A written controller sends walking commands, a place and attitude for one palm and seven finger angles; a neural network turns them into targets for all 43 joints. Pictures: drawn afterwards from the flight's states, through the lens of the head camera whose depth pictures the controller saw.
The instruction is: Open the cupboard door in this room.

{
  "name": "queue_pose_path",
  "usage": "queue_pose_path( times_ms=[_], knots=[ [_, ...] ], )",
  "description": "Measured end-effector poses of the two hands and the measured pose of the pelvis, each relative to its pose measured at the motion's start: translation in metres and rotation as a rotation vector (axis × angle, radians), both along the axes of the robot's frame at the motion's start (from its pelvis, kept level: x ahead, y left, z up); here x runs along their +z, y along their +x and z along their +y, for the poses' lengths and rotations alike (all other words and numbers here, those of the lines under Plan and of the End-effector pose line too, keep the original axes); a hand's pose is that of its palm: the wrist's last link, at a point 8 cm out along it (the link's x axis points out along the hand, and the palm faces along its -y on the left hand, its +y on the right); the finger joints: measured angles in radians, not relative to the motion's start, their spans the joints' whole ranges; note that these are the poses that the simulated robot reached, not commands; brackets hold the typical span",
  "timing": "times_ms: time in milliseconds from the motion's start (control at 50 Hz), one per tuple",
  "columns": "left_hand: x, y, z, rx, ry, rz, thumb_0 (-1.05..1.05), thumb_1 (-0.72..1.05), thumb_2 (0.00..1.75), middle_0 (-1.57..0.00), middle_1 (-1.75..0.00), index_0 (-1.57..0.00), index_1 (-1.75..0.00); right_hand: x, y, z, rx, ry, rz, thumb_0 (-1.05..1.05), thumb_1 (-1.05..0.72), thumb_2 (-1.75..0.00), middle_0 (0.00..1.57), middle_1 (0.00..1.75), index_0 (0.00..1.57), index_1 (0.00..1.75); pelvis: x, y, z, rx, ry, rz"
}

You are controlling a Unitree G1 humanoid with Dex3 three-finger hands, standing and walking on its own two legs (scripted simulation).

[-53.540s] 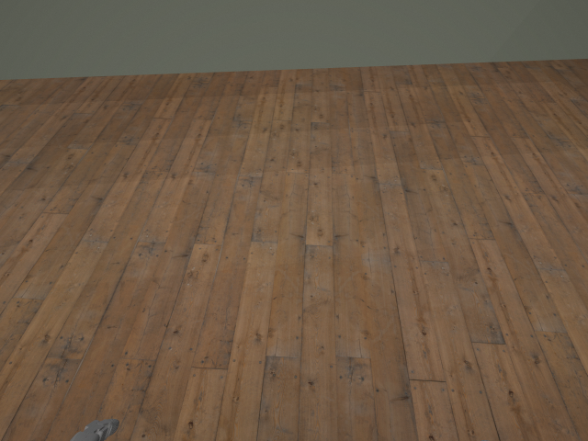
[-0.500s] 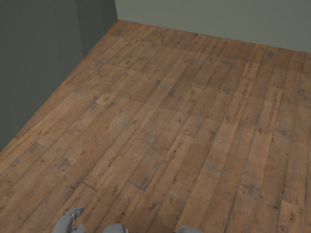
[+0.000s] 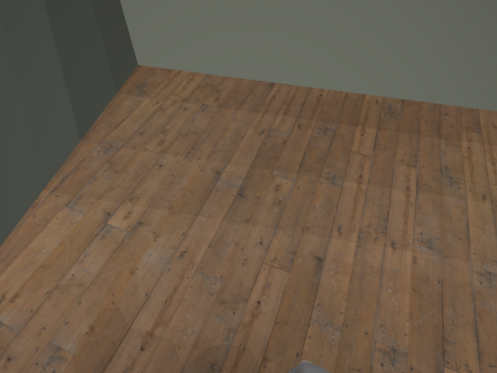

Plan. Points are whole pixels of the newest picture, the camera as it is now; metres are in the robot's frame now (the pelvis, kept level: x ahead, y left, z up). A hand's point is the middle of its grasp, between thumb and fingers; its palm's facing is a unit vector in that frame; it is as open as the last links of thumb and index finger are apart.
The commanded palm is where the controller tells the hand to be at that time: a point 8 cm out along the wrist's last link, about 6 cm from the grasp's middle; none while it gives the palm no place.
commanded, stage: turn to face it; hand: left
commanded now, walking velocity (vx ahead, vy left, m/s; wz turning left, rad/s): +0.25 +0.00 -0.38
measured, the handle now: out of the picture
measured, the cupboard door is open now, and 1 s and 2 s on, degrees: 44 44 44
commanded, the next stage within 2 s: none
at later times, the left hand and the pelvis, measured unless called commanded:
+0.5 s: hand (172, 316) +0.25 +0.17 -0.19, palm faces +0.15 -0.97 -0.18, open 7.3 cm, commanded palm none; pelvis +0.19 -0.02 -0.02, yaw +8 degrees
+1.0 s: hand (190, 345) +0.19 +0.12 -0.18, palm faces +0.48 -0.85 -0.22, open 7.4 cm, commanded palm none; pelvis +0.24 -0.07 -0.01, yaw +28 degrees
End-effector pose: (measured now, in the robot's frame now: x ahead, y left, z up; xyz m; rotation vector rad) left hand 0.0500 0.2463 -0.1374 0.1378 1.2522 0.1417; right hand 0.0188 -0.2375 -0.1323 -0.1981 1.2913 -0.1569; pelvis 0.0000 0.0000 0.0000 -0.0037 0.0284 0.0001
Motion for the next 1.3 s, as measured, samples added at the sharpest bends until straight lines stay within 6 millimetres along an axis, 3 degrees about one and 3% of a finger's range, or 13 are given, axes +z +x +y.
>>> queue_pose_path(
  times_ms=[100, 140, 180, 280, 420, 540, 660, 740, 840, 920, 1040, 1140, 1300],
  knots=[
    [-0.005, 0.094, -0.02, -0.091, 0.032, -0.091, 0.01, 0.91, 0.9, -0.2, -0.3, -0.2, -0.3, -0.02, -0.013, -0.028, -0.1, 0.01, 0.141, 0.0, -0.93, -0.9, 0.21, 0.3, 0.2, 0.3, -0.017, 0.052, -0.023, -0.028, 0.026, -0.008],
    [-0.008, 0.12, -0.028, -0.082, 0.041, -0.125, 0.01, 0.91, 0.9, -0.2, -0.3, -0.2, -0.3, -0.026, -0.006, -0.038, -0.118, 0.007, 0.191, 0.0, -0.92, -0.9, 0.21, 0.3, 0.2, 0.3, -0.023, 0.069, -0.029, -0.029, 0.016, -0.016],
    [-0.007, 0.135, -0.036, -0.065, 0.034, -0.128, 0.01, 0.91, 0.9, -0.2, -0.3, -0.2, -0.3, -0.023, 0.013, -0.044, -0.121, -0.002, 0.204, 0.01, -0.92, -0.9, 0.2, 0.3, 0.2, 0.3, -0.019, 0.085, -0.031, -0.012, 0.0, -0.022],
    [-0.01, 0.154, -0.049, -0.021, -0.004, -0.09, 0.0, 0.92, 0.9, -0.2, -0.3, -0.2, -0.3, -0.005, 0.09, -0.041, -0.086, -0.018, 0.118, 0.01, -0.92, -0.9, 0.2, 0.3, 0.19, 0.29, -0.007, 0.126, -0.033, 0.026, -0.002, -0.015],
    [-0.036, 0.171, -0.03, 0.076, -0.022, -0.027, 0.0, 0.93, 0.9, -0.2, -0.3, -0.2, -0.3, -0.012, 0.196, -0.015, 0.033, -0.015, -0.005, 0.01, -0.91, -0.9, 0.2, 0.3, 0.19, 0.3, -0.021, 0.177, -0.021, 0.091, -0.019, -0.016],
    [-0.02, 0.189, -0.024, 0.151, 0.008, -0.026, 0.01, 0.92, 0.9, -0.2, -0.3, -0.2, -0.3, -0.006, 0.248, -0.013, 0.128, -0.016, -0.022, 0.01, -0.93, -0.9, 0.21, 0.3, 0.2, 0.3, -0.012, 0.197, -0.027, 0.163, -0.019, 0.001],
    [0.002, 0.207, -0.032, 0.212, 0.06, -0.1, 0.01, 0.91, 0.9, -0.2, -0.3, -0.2, -0.3, -0.009, 0.285, -0.039, 0.201, -0.008, -0.001, 0.01, -0.92, -0.9, 0.21, 0.3, 0.2, 0.3, -0.007, 0.21, -0.05, 0.242, -0.021, -0.003],
    [0.003, 0.202, -0.042, 0.257, 0.118, -0.135, 0.01, 0.91, 0.9, -0.2, -0.3, -0.2, -0.3, -0.021, 0.318, -0.064, 0.237, -0.004, -0.007, 0.01, -0.91, -0.9, 0.21, 0.3, 0.2, 0.3, -0.018, 0.221, -0.071, 0.29, 0.017, -0.004],
    [0.009, 0.172, -0.061, 0.347, 0.109, -0.077, 0.01, 0.91, 0.9, -0.2, -0.3, -0.2, -0.3, -0.008, 0.365, -0.073, 0.313, -0.022, -0.032, 0.01, -0.91, -0.9, 0.2, 0.3, 0.2, 0.3, -0.008, 0.233, -0.078, 0.379, 0.03, -0.014],
    [0.003, 0.145, -0.076, 0.412, 0.073, -0.027, 0.01, 0.91, 0.9, -0.2, -0.3, -0.2, -0.3, 0.006, 0.403, -0.058, 0.398, -0.029, -0.071, 0.01, -0.91, -0.9, 0.2, 0.3, 0.19, 0.29, -0.004, 0.239, -0.079, 0.432, 0.045, -0.008],
    [-0.027, 0.096, -0.081, 0.526, 0.014, 0.052, 0.01, 0.91, 0.9, -0.2, -0.3, -0.2, -0.3, 0.006, 0.451, -0.011, 0.554, -0.034, -0.174, 0.01, -0.91, -0.9, 0.2, 0.3, 0.19, 0.3, -0.021, 0.239, -0.067, 0.52, 0.016, -0.007],
    [-0.027, 0.081, -0.075, 0.597, 0.031, 0.085, 0.01, 0.91, 0.9, -0.2, -0.3, -0.2, -0.3, 0.01, 0.456, 0.012, 0.637, -0.026, -0.18, 0.0, -0.91, -0.9, 0.2, 0.3, 0.2, 0.3, -0.018, 0.239, -0.071, 0.576, 0.007, -0.013],
    [0.002, 0.103, -0.074, 0.657, 0.104, -0.029, 0.01, 0.91, 0.9, -0.2, -0.3, -0.2, -0.3, -0.002, 0.452, 0.005, 0.695, 0.01, -0.088, 0.01, -0.9, -0.9, 0.21, 0.3, 0.2, 0.3, -0.009, 0.25, -0.09, 0.672, -0.007, -0.018]
  ],
)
